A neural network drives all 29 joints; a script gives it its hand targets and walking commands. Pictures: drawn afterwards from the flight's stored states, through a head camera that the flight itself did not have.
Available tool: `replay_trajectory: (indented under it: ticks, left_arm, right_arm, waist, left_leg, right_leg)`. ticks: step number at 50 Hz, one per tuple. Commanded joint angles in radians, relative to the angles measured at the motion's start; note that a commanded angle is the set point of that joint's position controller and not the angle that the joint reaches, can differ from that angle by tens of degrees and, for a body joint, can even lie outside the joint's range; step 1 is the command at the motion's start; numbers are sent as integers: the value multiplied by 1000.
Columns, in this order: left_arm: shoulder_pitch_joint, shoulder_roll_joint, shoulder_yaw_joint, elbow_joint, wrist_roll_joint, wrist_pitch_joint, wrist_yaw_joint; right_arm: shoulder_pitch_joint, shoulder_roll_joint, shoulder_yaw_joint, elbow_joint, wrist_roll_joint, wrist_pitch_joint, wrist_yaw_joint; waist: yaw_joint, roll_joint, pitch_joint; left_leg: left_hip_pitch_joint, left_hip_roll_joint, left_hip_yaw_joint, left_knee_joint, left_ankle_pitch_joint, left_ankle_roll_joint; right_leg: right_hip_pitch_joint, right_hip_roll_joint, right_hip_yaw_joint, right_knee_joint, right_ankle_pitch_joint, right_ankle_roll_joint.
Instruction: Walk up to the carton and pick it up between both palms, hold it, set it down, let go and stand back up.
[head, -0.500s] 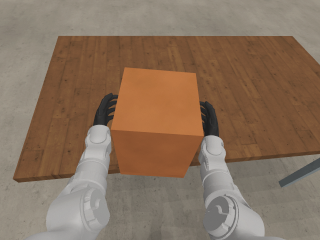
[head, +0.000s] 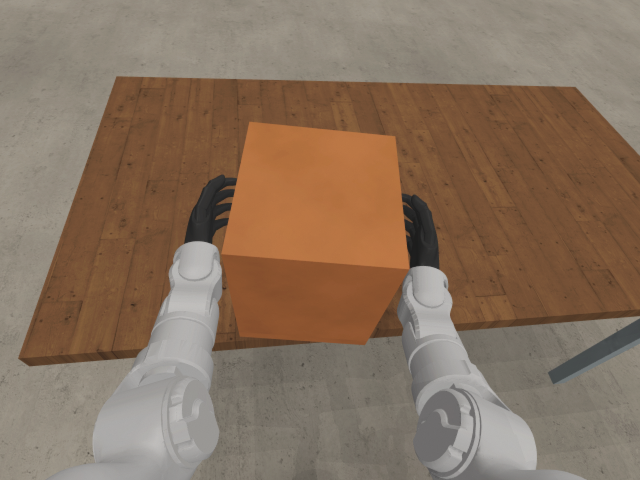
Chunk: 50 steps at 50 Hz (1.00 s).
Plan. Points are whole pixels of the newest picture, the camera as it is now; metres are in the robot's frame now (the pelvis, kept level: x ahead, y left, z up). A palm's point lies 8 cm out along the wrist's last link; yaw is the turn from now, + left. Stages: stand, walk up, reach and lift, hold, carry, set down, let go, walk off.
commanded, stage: reach and lift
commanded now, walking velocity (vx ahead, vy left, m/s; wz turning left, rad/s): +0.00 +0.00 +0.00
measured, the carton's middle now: (312, 243) +0.43 -0.01 +0.01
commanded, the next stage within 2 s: none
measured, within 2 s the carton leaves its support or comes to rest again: neither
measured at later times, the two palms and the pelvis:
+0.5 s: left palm (186, 233) +0.38 +0.15 +0.09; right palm (423, 256) +0.35 -0.14 +0.09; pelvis -0.01 +0.00 +0.00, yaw +0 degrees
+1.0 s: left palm (165, 225) +0.35 +0.16 +0.14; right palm (428, 252) +0.33 -0.13 +0.12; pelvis -0.03 +0.01 +0.00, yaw +0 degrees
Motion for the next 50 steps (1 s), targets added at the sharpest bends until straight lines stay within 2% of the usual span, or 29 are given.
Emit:
replay_trajectory:
  ticks: [1,9,16,28,38,45,50]
  left_arm:
    - [-533,-543,-266,-23,34,-1,-105]
    - [-547,-581,-355,-105,-15,42,-101]
    - [-550,-591,-418,-164,-63,110,-109]
    - [-536,-583,-468,-312,-123,324,-146]
    - [-516,-551,-448,-387,-116,465,-177]
    - [-514,-551,-488,-477,-136,529,-170]
    - [-507,-544,-510,-531,-146,583,-169]
  right_arm:
    - [-574,493,362,-10,-47,-82,104]
    - [-587,484,419,-40,13,-61,98]
    - [-608,471,479,-78,88,-6,89]
    - [-648,424,577,-215,255,165,87]
    - [-663,361,565,-265,303,239,88]
    - [-685,344,600,-336,335,261,88]
    - [-689,340,636,-377,365,293,83]
  waist:
    - [13,71,-480]
    - [3,90,-507]
    - [2,83,-465]
    - [0,74,-345]
    - [-14,75,-230]
    - [-21,78,-252]
    - [-25,73,-236]
  left_leg:
    - [89,49,-3,-22,262,-47]
    - [185,51,-12,0,317,-65]
    - [224,46,-18,-2,280,-65]
    - [322,33,-24,-19,209,-55]
    - [385,33,-21,-34,156,-50]
    - [450,38,-26,-17,200,-55]
    - [455,36,-29,-19,185,-48]
  right_leg:
    - [391,-112,25,105,612,85]
    - [347,-95,17,82,563,74]
    - [337,-90,21,62,487,77]
    - [314,-81,18,24,332,93]
    - [275,-75,1,2,200,94]
    - [260,-65,-8,-1,192,92]
    - [263,-65,-6,1,183,98]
